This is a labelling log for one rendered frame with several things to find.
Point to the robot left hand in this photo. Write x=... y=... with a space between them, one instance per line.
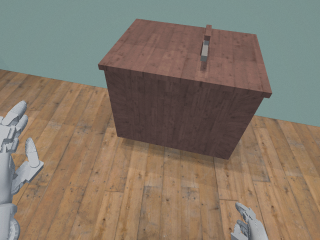
x=10 y=129

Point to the left robot forearm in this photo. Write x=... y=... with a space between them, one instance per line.
x=9 y=226

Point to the robot right hand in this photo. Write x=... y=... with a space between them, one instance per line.
x=253 y=230

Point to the counter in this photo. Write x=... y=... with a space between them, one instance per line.
x=162 y=94

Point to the tap lever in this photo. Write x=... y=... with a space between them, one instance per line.
x=204 y=52

